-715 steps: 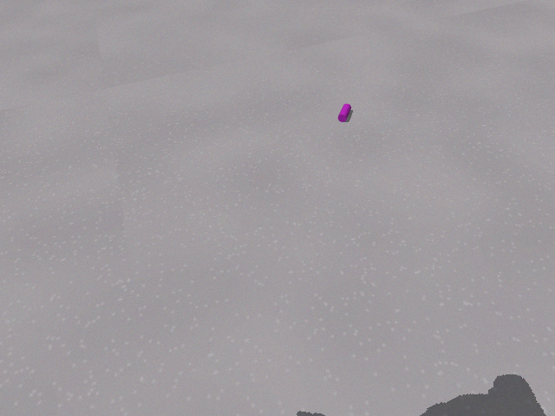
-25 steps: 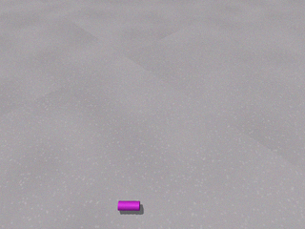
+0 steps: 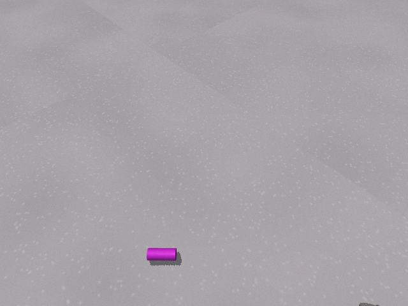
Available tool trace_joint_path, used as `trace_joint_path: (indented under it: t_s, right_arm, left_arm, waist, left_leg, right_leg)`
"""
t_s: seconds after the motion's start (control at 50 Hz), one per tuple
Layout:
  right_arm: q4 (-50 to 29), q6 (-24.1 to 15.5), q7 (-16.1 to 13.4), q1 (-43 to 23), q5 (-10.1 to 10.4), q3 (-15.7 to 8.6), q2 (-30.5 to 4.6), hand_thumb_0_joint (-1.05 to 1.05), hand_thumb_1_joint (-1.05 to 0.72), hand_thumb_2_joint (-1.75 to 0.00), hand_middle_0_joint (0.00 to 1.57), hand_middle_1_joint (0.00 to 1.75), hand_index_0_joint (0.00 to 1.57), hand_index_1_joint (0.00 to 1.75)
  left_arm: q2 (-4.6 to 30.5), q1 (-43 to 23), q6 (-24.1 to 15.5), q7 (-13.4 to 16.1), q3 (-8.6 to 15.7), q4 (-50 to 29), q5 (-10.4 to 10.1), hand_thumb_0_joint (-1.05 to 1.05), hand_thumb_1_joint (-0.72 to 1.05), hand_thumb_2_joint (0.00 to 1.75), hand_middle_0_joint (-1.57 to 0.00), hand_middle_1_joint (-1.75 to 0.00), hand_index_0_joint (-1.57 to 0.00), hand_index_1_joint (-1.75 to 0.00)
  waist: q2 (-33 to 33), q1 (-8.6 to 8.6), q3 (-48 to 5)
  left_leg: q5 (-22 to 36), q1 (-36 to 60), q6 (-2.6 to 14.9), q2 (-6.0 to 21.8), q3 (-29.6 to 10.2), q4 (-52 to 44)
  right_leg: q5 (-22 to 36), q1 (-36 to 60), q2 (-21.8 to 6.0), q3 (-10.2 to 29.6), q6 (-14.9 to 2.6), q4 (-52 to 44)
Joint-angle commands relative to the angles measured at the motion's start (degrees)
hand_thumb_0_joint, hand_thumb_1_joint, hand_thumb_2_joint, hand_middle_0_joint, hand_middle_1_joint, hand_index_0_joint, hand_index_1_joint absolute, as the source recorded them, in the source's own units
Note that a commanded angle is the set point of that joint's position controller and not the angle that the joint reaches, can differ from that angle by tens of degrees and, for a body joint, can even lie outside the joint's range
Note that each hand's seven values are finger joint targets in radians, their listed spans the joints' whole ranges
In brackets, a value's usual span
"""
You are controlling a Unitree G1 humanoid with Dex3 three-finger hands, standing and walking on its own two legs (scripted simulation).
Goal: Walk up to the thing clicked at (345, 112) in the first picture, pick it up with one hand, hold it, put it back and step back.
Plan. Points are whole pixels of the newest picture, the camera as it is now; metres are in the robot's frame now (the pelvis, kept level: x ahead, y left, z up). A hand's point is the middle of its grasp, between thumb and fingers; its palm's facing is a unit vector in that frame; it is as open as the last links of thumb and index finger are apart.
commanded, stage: walk up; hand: left
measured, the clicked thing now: (162, 254) +0.42 +0.23 -0.74
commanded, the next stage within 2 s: stand in 1.36 s
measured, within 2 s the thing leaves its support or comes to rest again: neither
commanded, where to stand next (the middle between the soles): +0.04 -0.02 m, yaw +0 degrees
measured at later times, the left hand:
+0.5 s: hand out of the picture +0.06 +0.22 -0.15, palm faces +0.03 -0.95 -0.32, open 7.4 cm
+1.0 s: hand out of the picture +0.06 +0.25 -0.14, palm faces +0.01 -0.94 -0.34, open 7.4 cm
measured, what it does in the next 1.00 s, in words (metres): steps on the spot: left foot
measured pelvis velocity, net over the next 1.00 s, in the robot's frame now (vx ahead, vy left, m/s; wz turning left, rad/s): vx -0.01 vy -0.01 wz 0.01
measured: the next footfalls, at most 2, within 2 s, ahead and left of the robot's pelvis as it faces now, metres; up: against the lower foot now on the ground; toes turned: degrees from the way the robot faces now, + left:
left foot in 0.32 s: +0.01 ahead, +0.10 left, +0.00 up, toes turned +0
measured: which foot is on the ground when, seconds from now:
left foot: down 0.00-0.04, up 0.06-0.30, down 0.32-1.00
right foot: down 0.00-1.00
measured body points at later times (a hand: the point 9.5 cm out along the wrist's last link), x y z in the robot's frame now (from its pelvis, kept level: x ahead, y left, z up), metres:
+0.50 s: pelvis -0.01 -0.03 +0.01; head +0.00 -0.03 +0.46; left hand +0.06 +0.27 -0.12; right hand +0.08 -0.32 -0.12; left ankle -0.03 +0.10 -0.73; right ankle -0.01 -0.13 -0.73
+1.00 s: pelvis -0.01 -0.01 +0.02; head -0.01 -0.01 +0.47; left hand +0.06 +0.29 -0.12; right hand +0.06 -0.31 -0.12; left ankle -0.03 +0.10 -0.73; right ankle -0.01 -0.13 -0.73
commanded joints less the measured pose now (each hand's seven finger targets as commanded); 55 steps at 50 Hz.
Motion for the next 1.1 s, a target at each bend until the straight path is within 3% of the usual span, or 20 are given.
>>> trace_joint_path:
  t_s: [0.0, 0.02, 0.04, 0.06, 0.1, 0.18, 0.2, 0.24, 0.26, 0.28, 0.3, 0.32, 0.34, 0.38, 0.42, 0.6, 0.82, 1.08]
  right_arm:
    - [-6.63, -0.06, -0.15, -2.18, 1.4, -2.03, -9.87, 0.0, -0.9, -0.9, 0.2, 0.3, 0.2, 0.3]
    - [-6.82, 0.5, -0.6, -2.31, 1.64, -1.4, -7.53, 0.0, -0.9, -0.9, 0.2, 0.3, 0.2, 0.3]
    - [-5.77, 0.9, -0.74, -0.55, 1.19, -2.07, -9.3, 0.0, -0.9, -0.9, 0.2, 0.3, 0.2, 0.3]
    - [-5.05, 1.17, -0.49, 0.56, 1.25, -2.32, -10.17, 0.0, -0.9, -0.9, 0.2, 0.3, 0.2, 0.3]
    - [-4.28, 0.73, -0.13, 1.87, 1.78, -2.02, -9.73, 0.0, -0.9, -0.9, 0.2, 0.3, 0.2, 0.3]
    - [-4.3, 0.28, 0.33, 1.14, 0.89, -0.94, -9.48, 0.0, -0.9, -0.9, 0.2, 0.3, 0.2, 0.3]
    - [-4.65, 0.16, 0.43, 0.27, 0.66, -0.78, -9.01, 0.0, -0.9, -0.9, 0.2, 0.3, 0.2, 0.3]
    - [-4.04, -0.05, 0.59, 1.26, 0.2, -0.82, -8.27, 0.0, -0.9, -0.9, 0.2, 0.3, 0.2, 0.3]
    - [-3.31, -0.19, 0.65, 2.41, 0.03, -1.05, -8.25, 0.0, -0.9, -0.9, 0.2, 0.3, 0.2, 0.3]
    - [-2.59, -0.45, 0.68, 4.31, -0.12, -1.31, -8.26, 0.0, -0.9, -0.9, 0.2, 0.3, 0.2, 0.3]
    - [-2.53, -0.86, 0.55, 4.3, -0.42, -2.04, -10.61, 0.0, -0.9, -0.9, 0.2, 0.3, 0.2, 0.3]
    - [-3.8, -1.33, 0.73, 0.31, -0.29, -2.21, -12.64, 0.0, -0.9, -0.9, 0.2, 0.3, 0.2, 0.3]
    - [-3.8, -1.35, 1.24, -2.79, 0.73, -1.78, -12.92, 0.0, -0.9, -0.9, 0.2, 0.3, 0.2, 0.3]
    - [-2.96, -1.06, 1.59, -2.63, 1.04, -0.8, -10.12, 0.0, -0.9, -0.9, 0.2, 0.3, 0.2, 0.3]
    - [-2.03, -0.88, 1.49, -1.71, 1.03, -0.36, -9.37, 0.0, -0.9, -0.9, 0.2, 0.3, 0.2, 0.3]
    - [0.73, -1.2, 1.42, -2.67, 0.94, 0.16, -8.86, 0.0, -0.9, -0.9, 0.2, 0.3, 0.2, 0.3]
    - [2.32, -1.41, 1.39, -3.58, 0.76, -0.01, -9.33, 0.0, -0.9, -0.9, 0.2, 0.3, 0.2, 0.3]
    - [3.22, -1.49, 1.28, -2.37, 0.96, -0.19, -9.16, 0.0, -0.9, -0.9, 0.2, 0.3, 0.2, 0.3]
  left_arm:
    - [13.24, 5.58, -2.42, 1.06, 3.18, -2.79, 1.58, 0.0, 0.9, 0.9, -0.2, -0.3, -0.2, -0.3]
    - [14.83, 1.61, -2.83, 1.18, 2.95, -5.0, 1.06, 0.0, 0.9, 0.9, -0.2, -0.3, -0.2, -0.3]
    - [15.4, 0.04, -3.04, 1.13, 2.81, -6.18, 1.51, 0.0, 0.9, 0.9, -0.2, -0.3, -0.2, -0.3]
    - [12.79, -1.4, -3.08, 1.32, 2.44, -6.97, 1.04, 0.0, 0.9, 0.9, -0.2, -0.3, -0.2, -0.3]
    - [9.94, -1.46, -3.7, 2.06, 1.29, -6.91, 1.04, 0.0, 0.9, 0.9, -0.2, -0.3, -0.2, -0.3]
    - [9.68, 3.14, -4.62, 2.67, 1.24, -6.12, 0.41, 0.0, 0.9, 0.9, -0.2, -0.3, -0.2, -0.3]
    - [10.29, 3.55, -4.76, 2.74, 1.22, -6.15, 0.36, 0.0, 0.9, 0.9, -0.2, -0.3, -0.2, -0.3]
    - [10.5, 2.72, -4.76, 2.8, 1.11, -5.87, -0.34, 0.0, 0.9, 0.9, -0.2, -0.3, -0.2, -0.3]
    - [10.54, 2.1, -4.7, 2.76, 0.92, -5.73, -0.65, 0.0, 0.9, 0.9, -0.2, -0.3, -0.2, -0.3]
    - [10.11, 0.41, -4.59, 2.64, 0.65, -6.12, -1.03, 0.0, 0.9, 0.9, -0.2, -0.3, -0.2, -0.3]
    - [7.88, 0.59, -4.61, 2.51, -0.14, -6.47, -1.32, 0.0, 0.9, 0.9, -0.2, -0.3, -0.2, -0.3]
    - [6.05, 1.95, -4.59, 2.4, -0.52, -5.79, -1.84, 0.0, 0.9, 0.9, -0.2, -0.3, -0.2, -0.3]
    - [6.58, 1.67, -4.43, 2.54, -0.27, -3.6, -1.67, 0.0, 0.9, 0.9, -0.2, -0.3, -0.2, -0.3]
    - [8.1, -1.17, -5.46, 2.43, -0.11, -2.6, -0.42, 0.0, 0.9, 0.9, -0.2, -0.3, -0.2, -0.3]
    - [8.94, -1.42, -5.98, 2.48, -0.05, -1.3, -0.74, 0.0, 0.9, 0.9, -0.2, -0.3, -0.2, -0.3]
    - [7.66, -3.61, -6.12, 2.41, -0.69, 3.21, -0.71, 0.0, 0.9, 0.9, -0.2, -0.3, -0.2, -0.3]
    - [7.94, -4.27, -5.88, 2.26, -1.31, 5.01, -0.58, 0.0, 0.9, 0.9, -0.2, -0.3, -0.2, -0.3]
    - [7.75, -3.76, -5.8, 2.61, -1.69, 6.05, -0.85, 0.0, 0.9, 0.9, -0.2, -0.3, -0.2, -0.3]
  waist:
    - [-6.23, 1.72, -8.13]
    - [-10.73, 1.72, -7.97]
    - [-9.57, 1.22, -7.18]
    - [-6.2, 0.7, -4.53]
    - [-5.76, -0.04, -5.29]
    - [-5.71, 2.46, -8.79]
    - [-6.18, 2.47, -8.82]
    - [-6.85, 1.38, -8.34]
    - [-6.1, 0.41, -8.28]
    - [-5.16, -1.1, -8.86]
    - [0.0, -0.54, -10.27]
    - [4.65, 1.58, -10.78]
    - [4.51, 2.28, -9.99]
    - [2.61, 0.93, -8.72]
    - [4.04, 0.5, -7.31]
    - [0.07, 0.5, -6.94]
    - [1.4, 0.54, -6.44]
    - [1.69, 0.55, -8.93]
  left_leg:
    - [7.84, -5.22, 4.15, -0.43, -0.26, 12.76]
    - [-18.49, -6.25, 3.17, -5.06, -0.57, 18.02]
    - [-22.26, -2.78, 3.5, -4.26, -4.61, 23.62]
    - [-20.03, -3.63, 3.76, -4.56, -6.79, 26.42]
    - [-15.49, -7.6, 3.23, -4.41, -7.79, 25.68]
    - [-15.37, -8.08, 2.01, -2.79, -5.14, 13.94]
    - [-15.05, -5.71, 2.33, -2.34, -4.15, 9.66]
    - [-10.01, -1.37, 2.96, -3.19, -2.2, 1.24]
    - [-3.81, 2.59, 3.44, -3.37, -2.04, -4.07]
    - [6.35, 8.95, 4.22, -2.03, -2.99, -10.25]
    - [15.11, 14.3, 5.86, 3.29, -10.04, -10.83]
    - [15.8, 13.24, 8.41, 8.59, -16.06, -11.1]
    - [11.13, 6.65, 10.23, 9.22, -13.31, -8.52]
    - [9.86, 6.27, 5.84, 3.15, -7.43, -6.86]
    - [8.24, 6.37, 4.36, 1.72, -6.16, -8.52]
    - [8.89, 7.81, 4.56, 3.03, -6.66, -12.04]
    - [7.16, 7.41, 4.42, 3.45, -6.48, -14.89]
    - [13.05, 9.37, 4.46, 3.57, -6.32, -14.57]
  right_leg:
    - [27.72, 9.65, -9.29, 12.95, -3.62, -17.66]
    - [27.42, 4.89, -16.4, 18.48, -9.15, -19.78]
    - [23.68, -1.23, -18.68, 20.98, -12.33, -19.16]
    - [23.39, -1.61, -15.86, 16.95, -11.39, -18.54]
    - [30.85, 5.06, -12.3, 11.75, -9.34, -15.58]
    - [34.96, 15.27, -14.06, 11.96, -9.94, -13.23]
    - [36.5, 14.18, -14.82, 12.04, -9.95, -12.46]
    - [40.9, 12.6, -13.36, 9.94, -7.92, -10.04]
    - [40.36, 10.1, -12.28, 8.81, -6.27, -9.21]
    - [36.9, 5.85, -11.99, 7.87, -4.36, -8.89]
    - [29.71, 1.1, -8.81, 6.34, -1.52, -7.66]
    - [17.06, 0.15, -3.69, 2.99, 0.66, -9.06]
    - [8.04, 7.18, -2.7, 1.46, 0.78, -12.38]
    - [15.89, 9.16, -5.43, 4.99, -0.28, -17.16]
    - [20.28, 8.78, -6.69, 5.76, -1.08, -17.28]
    - [20.07, 9.24, -5.45, 4.64, -0.18, -20.21]
    - [19.08, 9.73, -5.52, 4.7, 0.35, -21.09]
    - [23.26, 11.63, -5.78, 4.17, 0.71, -19.75]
